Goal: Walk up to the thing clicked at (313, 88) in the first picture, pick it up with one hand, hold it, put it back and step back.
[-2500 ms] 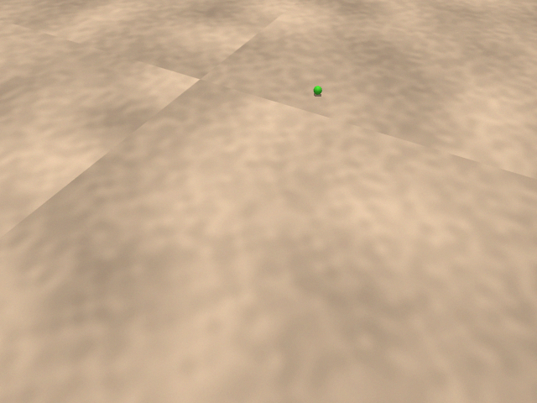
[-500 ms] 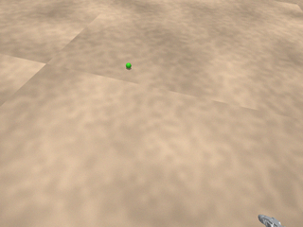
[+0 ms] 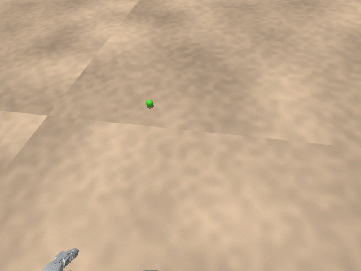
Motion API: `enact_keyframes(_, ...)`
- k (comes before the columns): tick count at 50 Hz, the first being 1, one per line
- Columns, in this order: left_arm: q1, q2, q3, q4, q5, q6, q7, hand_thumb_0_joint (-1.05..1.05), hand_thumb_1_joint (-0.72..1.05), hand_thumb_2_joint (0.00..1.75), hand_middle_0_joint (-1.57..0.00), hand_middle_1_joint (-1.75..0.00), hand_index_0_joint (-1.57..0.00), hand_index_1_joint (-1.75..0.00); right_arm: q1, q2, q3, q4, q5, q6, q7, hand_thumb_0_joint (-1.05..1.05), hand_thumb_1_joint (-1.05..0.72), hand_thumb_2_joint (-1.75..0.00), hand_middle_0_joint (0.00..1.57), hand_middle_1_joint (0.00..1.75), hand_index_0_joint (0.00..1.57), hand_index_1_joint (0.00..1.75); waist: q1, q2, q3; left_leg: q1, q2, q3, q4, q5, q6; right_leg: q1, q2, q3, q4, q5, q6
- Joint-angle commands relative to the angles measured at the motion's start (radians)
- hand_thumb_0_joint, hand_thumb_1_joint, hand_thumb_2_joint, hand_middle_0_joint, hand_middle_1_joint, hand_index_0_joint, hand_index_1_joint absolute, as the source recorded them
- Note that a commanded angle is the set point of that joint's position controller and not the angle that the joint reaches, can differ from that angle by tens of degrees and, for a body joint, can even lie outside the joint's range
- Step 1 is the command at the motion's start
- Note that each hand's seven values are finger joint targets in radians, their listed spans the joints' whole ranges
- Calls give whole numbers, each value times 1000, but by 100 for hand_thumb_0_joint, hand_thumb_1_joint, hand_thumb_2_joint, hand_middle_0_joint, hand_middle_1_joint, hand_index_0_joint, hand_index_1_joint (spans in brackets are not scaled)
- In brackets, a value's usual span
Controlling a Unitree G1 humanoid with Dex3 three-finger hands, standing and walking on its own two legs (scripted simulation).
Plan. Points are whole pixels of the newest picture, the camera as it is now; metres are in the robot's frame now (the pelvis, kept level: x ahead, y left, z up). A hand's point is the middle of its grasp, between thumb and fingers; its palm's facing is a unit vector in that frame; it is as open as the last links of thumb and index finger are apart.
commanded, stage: walk up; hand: left
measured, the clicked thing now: (149, 103) +1.43 +0.31 -0.74
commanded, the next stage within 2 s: none
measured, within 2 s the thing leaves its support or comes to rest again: neither
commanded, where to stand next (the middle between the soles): +1.10 +0.08 m, yaw +1 degrees
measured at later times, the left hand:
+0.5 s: hand (75, 211) +0.32 +0.33 -0.15, palm faces -0.05 -0.94 -0.34, open 7.4 cm
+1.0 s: hand (104, 139) +0.55 +0.29 -0.11, palm faces +0.00 -0.92 -0.40, open 7.3 cm
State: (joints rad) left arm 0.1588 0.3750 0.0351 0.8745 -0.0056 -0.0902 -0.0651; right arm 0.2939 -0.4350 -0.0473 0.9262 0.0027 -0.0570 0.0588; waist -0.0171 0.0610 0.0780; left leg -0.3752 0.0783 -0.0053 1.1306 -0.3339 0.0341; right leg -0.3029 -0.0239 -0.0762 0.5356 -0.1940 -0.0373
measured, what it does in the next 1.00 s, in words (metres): walks ahead: left foot, then right foot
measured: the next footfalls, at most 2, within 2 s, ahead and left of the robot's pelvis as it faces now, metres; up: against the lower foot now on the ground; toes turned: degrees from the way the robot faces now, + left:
left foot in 0.28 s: +0.32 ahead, +0.17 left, +0.00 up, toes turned +7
right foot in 0.72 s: +0.56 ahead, -0.10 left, +0.00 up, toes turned -5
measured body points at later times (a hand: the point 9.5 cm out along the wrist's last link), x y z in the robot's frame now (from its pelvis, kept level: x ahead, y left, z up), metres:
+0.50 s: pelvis +0.27 +0.06 +0.01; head +0.29 +0.08 +0.45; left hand +0.32 +0.38 -0.12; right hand +0.36 -0.26 -0.08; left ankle +0.28 +0.17 -0.73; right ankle +0.30 -0.09 -0.67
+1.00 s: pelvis +0.49 +0.01 +0.01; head +0.51 -0.01 +0.46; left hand +0.55 +0.33 -0.08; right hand +0.57 -0.31 -0.12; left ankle +0.56 +0.17 -0.68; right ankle +0.52 -0.09 -0.73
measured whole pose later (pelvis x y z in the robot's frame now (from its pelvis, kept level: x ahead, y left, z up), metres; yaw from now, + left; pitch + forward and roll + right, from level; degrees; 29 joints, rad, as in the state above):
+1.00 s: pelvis +0.49 +0.01 +0.01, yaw +1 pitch -2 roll +0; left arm 0.27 0.39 0.04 0.87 0.01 -0.09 -0.05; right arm 0.26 -0.44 -0.06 0.90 -0.02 -0.04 0.08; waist 0.02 0.06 0.07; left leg -0.50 0.08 -0.02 0.87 -0.27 0.00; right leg -0.20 -0.03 -0.11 0.44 -0.21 -0.04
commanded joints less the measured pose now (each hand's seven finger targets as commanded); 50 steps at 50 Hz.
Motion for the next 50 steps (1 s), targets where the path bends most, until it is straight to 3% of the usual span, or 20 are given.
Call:
enact_keyframes(1, 59, 296, 92, -59, -1, -33, 23, 0, 90, 90, -20, -30, -20, -30, 60, -183, -70, -60, -13, -13, 11, 0, -90, -90, 20, 30, 20, 30, 19, -193, -47, -154, 53, -27, -143, 108, -28, 81, -224, 220, -339, -122, -178)
enact_keyframes(4, 52, 322, 103, -75, 9, -40, 20, 0, 90, 90, -20, -30, -20, -30, -31, -176, -73, -92, -23, -10, 31, 0, -90, -90, 20, 30, 20, 30, 32, -198, -21, -177, 70, -4, -328, 135, -52, 67, -233, 181, -370, -224, -188)
enact_keyframes(9, 92, 328, 104, -65, 11, -37, 16, 0, 90, 90, -20, -30, -20, -30, -140, -154, -76, -119, -19, -28, 46, 0, -90, -90, 20, 30, 20, 30, 57, -154, -39, -19, 44, 44, -542, 292, -26, 85, -219, 119, -301, -124, -148)
enact_keyframes(11, 93, 332, 101, -58, 10, -28, 19, 0, 90, 90, -20, -30, -20, -30, -127, -162, -82, -112, -22, -31, 42, 0, -90, -90, 20, 30, 20, 30, 36, -140, -42, 54, 19, 71, -567, 225, -15, 77, -222, 111, -232, -65, -146)
enact_keyframes(13, 83, 306, 86, -65, 19, -22, 25, 0, 90, 90, -20, -30, -20, -30, 58, -213, -104, -59, -29, -37, 27, 0, -90, -90, 20, 30, 20, 30, -65, -17, -134, 306, -20, 73, -600, 155, 26, 40, -172, 56, 71, 179, -100)
enact_keyframes(14, 151, 240, 59, -64, 8, -15, 29, 0, 90, 90, -20, -30, -20, -30, 171, -275, -125, -32, -45, -45, 12, 0, -90, -90, 20, 30, 20, 30, -106, 154, -199, 491, 64, -71, -677, -15, 86, -120, -89, -12, 393, 131, -58)
enact_keyframes(15, 199, 176, 44, -78, -12, -13, 30, 0, 90, 90, -20, -30, -20, -30, 191, -356, -143, -62, -44, -53, -1, 0, -90, -90, 20, 30, 20, 30, -95, 317, -227, 631, 328, -585, -816, -138, 184, -401, 77, 11, 637, -294, -3)
enact_keyframes(16, 144, 285, 61, -61, -1, -10, 46, 0, 90, 90, -20, -30, -20, -30, 164, -367, -149, -77, 1, -49, -4, 0, -90, -90, 20, 30, 20, 30, -99, 135, -233, 564, 369, -669, -866, -131, 240, -403, 23, 141, 691, -318, -25)
enact_keyframes(18, 163, 289, 51, -28, -10, -14, 41, 0, 90, 90, -20, -30, -20, -30, 43, -285, -112, -104, 8, -47, -18, 0, -90, -90, 20, 30, 20, 30, -32, 34, -127, 419, 281, -360, -835, 62, 183, -364, -45, 187, 666, -176, -14)
enact_keyframes(20, 190, 278, 54, 2, -14, -6, 30, 0, 90, 90, -20, -30, -20, -30, 6, -231, -85, -110, 8, -51, -21, 0, -90, -90, 20, 30, 20, 30, 1, 85, -68, 292, 217, -183, -855, 225, 157, -300, -85, 153, 568, -126, -2)
enact_keyframes(26, 78, 240, 56, -38, 11, 13, -8, 0, 90, 90, -20, -30, -20, -30, 4, -245, -84, -137, 0, -63, -17, 0, -90, -90, 20, 30, 20, 30, -11, 80, -6, 243, 203, -76, -908, 221, 205, -283, -115, 65, 274, -54, 40)
enact_keyframes(32, 10, 211, 69, -38, 11, 8, -18, 0, 90, 90, -20, -30, -20, -30, -4, -241, -84, -143, 1, -51, -15, 0, -90, -90, 20, 30, 20, 30, 1, 65, -30, 207, 155, 3, -822, 247, 144, -82, -56, 3, 61, 106, 11)
enact_keyframes(34, 60, 216, 77, -19, 11, 5, -13, 0, 90, 90, -20, -30, -20, -30, -18, -243, -83, -150, 1, -44, -22, 0, -90, -90, 20, 30, 20, 30, 43, 34, -41, 145, 161, 2, -736, 200, 126, 57, -39, -7, 34, 97, 3)
enact_keyframes(35, 128, 241, 89, -3, 11, -2, -4, 0, 90, 90, -20, -30, -20, -30, -20, -225, -75, -155, -2, -43, -23, 0, -90, -90, 20, 30, 20, 30, 81, -32, -87, 136, 121, 37, -585, 299, 104, 177, -20, -10, -11, 57, -13)
enact_keyframes(36, 232, 286, 109, 24, 17, -14, 9, 0, 90, 90, -20, -30, -20, -30, 31, -167, -53, -156, -3, -43, -22, 0, -90, -90, 20, 30, 20, 30, 123, -181, -166, 55, 45, 95, -325, 275, 69, 349, -61, 65, -68, -39, -39)
enact_keyframes(37, 307, 387, 137, 19, 21, -21, 25, 0, 90, 90, -20, -30, -20, -30, 86, -97, -30, -173, -1, -42, -20, 0, -90, -90, 20, 30, 20, 30, 134, -402, -216, -171, -72, 112, -54, -113, 21, 493, -331, 488, -183, -222, -105)
enact_keyframes(38, 303, 422, 134, 14, 3, -16, 28, 0, 90, 90, -20, -30, -20, -30, 43, -201, -54, -156, 1, -33, -29, 0, -90, -90, 20, 30, 20, 30, 149, -317, -194, -288, -91, 22, 58, -207, 18, 478, -434, 749, -290, -306, -210)
enact_keyframes(40, 190, 357, 114, -25, -8, -15, 36, 0, 90, 90, -20, -30, -20, -30, 8, -214, -59, -117, 10, -27, -34, 0, -90, -90, 20, 30, 20, 30, 106, -167, -91, -274, -24, -94, 103, -75, 14, 318, -375, 544, -282, -192, -210)
enact_keyframes(43, 114, 284, 90, -45, -3, -20, 39, 0, 90, 90, -20, -30, -20, -30, 76, -185, -56, -67, 1, -13, -18, 0, -90, -90, 20, 30, 20, 30, 33, -203, -62, -170, 7, -74, -53, 19, -1, 159, -251, 272, -288, -59, -153)
enact_keyframes(50, 126, 310, 105, -83, 16, -30, 30, 0, 90, 90, -20, -30, -20, -30, -58, -157, -61, -105, -26, -5, 23, 0, -90, -90, 20, 30, 20, 30, 63, -185, -25, -156, 36, 2, -422, 138, -41, 127, -257, 172, -332, -195, -180)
